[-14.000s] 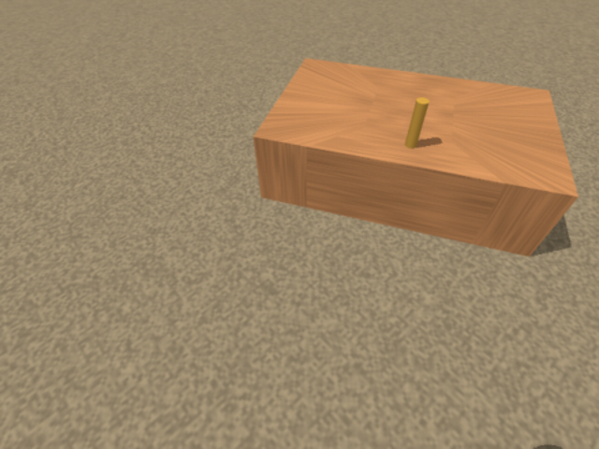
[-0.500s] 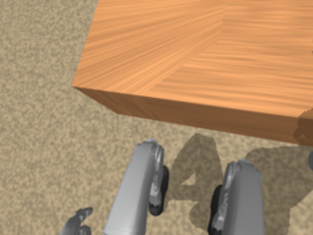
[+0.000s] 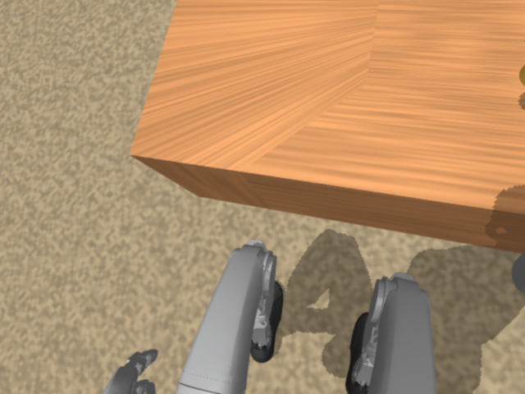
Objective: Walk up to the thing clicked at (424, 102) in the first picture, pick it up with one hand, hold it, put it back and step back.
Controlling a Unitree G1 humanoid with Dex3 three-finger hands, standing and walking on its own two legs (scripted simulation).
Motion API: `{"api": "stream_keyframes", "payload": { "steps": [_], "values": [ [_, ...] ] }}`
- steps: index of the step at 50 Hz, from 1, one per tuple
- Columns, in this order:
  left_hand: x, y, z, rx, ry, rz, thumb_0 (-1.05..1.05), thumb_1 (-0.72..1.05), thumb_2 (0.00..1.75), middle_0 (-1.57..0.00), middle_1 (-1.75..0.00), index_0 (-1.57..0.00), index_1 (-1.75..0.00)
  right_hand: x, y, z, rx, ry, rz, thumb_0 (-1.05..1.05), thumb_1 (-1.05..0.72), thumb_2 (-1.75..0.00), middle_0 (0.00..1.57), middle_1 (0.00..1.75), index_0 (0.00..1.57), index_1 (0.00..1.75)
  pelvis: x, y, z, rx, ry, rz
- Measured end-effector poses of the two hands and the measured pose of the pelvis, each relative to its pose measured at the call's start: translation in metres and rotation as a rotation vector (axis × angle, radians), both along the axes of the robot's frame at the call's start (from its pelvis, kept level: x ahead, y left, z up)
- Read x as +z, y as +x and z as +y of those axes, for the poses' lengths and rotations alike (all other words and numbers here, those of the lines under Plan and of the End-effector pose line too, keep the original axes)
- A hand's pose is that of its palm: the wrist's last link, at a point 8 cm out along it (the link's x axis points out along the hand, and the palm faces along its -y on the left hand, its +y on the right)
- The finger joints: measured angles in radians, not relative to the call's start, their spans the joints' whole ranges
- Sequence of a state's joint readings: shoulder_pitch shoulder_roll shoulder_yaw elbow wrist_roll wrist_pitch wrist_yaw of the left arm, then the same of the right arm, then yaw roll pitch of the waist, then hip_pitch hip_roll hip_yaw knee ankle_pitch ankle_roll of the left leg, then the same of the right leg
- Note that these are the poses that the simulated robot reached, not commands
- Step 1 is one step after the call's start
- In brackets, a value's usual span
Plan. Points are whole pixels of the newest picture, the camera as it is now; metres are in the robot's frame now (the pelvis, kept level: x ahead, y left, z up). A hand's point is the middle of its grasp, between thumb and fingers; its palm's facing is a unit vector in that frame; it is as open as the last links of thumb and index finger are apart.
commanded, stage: settle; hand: right
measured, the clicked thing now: out of the picture +0.58 -0.24 +0.07
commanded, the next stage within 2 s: lift in 0.20 s
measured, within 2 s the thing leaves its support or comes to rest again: neither
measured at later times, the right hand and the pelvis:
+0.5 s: hand out of the picture +0.58 -0.23 +0.06, palm faces +0.22 +0.98 -0.02, open 6.2 cm; pelvis +0.01 +0.00 +0.02, yaw +0 degrees
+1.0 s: hand out of the picture +0.51 -0.22 +0.15, palm faces +0.23 +0.97 -0.02, open 6.2 cm; pelvis +0.03 +0.00 +0.11, yaw -1 degrees
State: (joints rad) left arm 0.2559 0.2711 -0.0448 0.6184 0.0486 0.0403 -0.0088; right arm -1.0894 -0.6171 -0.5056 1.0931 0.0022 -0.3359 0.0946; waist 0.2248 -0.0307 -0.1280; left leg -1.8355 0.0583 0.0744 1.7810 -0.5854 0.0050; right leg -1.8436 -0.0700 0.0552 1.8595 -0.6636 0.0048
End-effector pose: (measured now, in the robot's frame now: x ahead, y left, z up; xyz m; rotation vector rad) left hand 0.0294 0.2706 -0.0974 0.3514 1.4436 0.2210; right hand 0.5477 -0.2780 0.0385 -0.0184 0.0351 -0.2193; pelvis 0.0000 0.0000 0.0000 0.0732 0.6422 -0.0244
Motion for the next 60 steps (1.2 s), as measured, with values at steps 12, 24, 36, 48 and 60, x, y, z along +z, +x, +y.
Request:
{"api": "stream_keyframes", "payload": {
  "steps": [12, 24, 36, 48, 60],
  "values": [
    [0.012, 0.004, 0.003, -0.001, 0.008, -0.003, 0.0, 0.91, 0.88, -0.2, -0.29, -0.2, -0.29, 0.01, -0.001, 0.002, -0.006, 0.002, -0.006, 0.02, -0.03, -1.21, 0.97, 1.18, 0.95, 1.18, 0.011, 0.004, 0.002, 0.001, 0.0, -0.005],
    [0.021, 0.012, -0.002, 0.001, -0.003, -0.021, 0.0, 0.91, 0.88, -0.2, -0.29, -0.2, -0.29, 0.021, -0.004, 0.002, 0.0, -0.002, -0.007, 0.02, -0.03, -1.21, 0.97, 1.18, 0.95, 1.18, 0.023, 0.008, 0.0, 0.001, -0.001, -0.012],
    [0.042, 0.03, -0.008, 0.004, -0.032, -0.076, 0.0, 0.91, 0.88, -0.2, -0.29, -0.2, -0.29, 0.049, -0.025, 0.005, -0.002, -0.003, -0.008, 0.02, -0.03, -1.21, 0.98, 1.18, 0.95, 1.18, 0.051, 0.014, 0.0, -0.002, -0.008, -0.052],
    [0.092, 0.062, -0.008, -0.011, -0.033, -0.185, 0.0, 0.91, 0.89, -0.19, -0.28, -0.2, -0.29, 0.1, -0.067, 0.011, -0.018, 0.0, -0.009, 0.02, -0.03, -1.21, 0.98, 1.18, 0.96, 1.17, 0.101, 0.023, 0.001, -0.014, -0.015, -0.138],
    [0.151, 0.099, -0.008, -0.044, -0.031, -0.314, 0.01, 0.89, 0.9, -0.19, -0.28, -0.19, -0.29, 0.154, -0.115, 0.018, -0.021, 0.006, -0.011, 0.02, -0.02, -1.22, 0.98, 1.18, 0.96, 1.17, 0.155, 0.035, 0.0, -0.024, -0.025, -0.254]
  ]
}}
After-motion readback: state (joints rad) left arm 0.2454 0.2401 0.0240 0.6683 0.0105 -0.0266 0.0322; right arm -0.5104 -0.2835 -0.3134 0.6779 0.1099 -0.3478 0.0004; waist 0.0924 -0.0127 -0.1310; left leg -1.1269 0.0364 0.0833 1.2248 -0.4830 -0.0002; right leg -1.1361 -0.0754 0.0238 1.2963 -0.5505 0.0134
